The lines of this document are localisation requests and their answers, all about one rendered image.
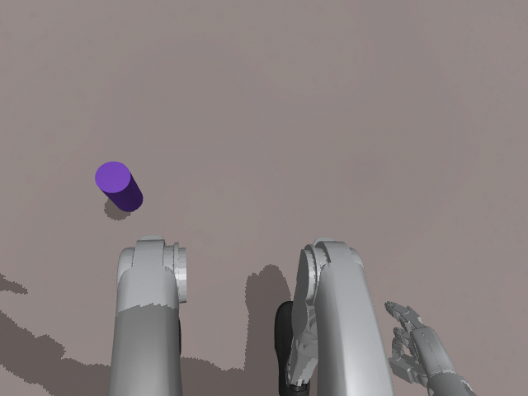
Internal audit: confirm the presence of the right robot arm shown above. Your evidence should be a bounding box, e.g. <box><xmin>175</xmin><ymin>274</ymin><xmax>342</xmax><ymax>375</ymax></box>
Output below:
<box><xmin>427</xmin><ymin>373</ymin><xmax>477</xmax><ymax>396</ymax></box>

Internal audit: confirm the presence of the can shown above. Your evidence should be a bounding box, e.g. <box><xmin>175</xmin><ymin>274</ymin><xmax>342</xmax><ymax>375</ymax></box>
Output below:
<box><xmin>95</xmin><ymin>162</ymin><xmax>143</xmax><ymax>212</ymax></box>

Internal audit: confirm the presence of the right robot foot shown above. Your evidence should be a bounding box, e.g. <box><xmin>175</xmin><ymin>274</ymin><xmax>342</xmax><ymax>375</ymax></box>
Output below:
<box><xmin>275</xmin><ymin>301</ymin><xmax>310</xmax><ymax>396</ymax></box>

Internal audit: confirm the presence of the right robot hand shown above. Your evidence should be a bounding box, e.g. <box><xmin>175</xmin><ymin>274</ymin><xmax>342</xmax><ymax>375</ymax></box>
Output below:
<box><xmin>384</xmin><ymin>301</ymin><xmax>457</xmax><ymax>388</ymax></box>

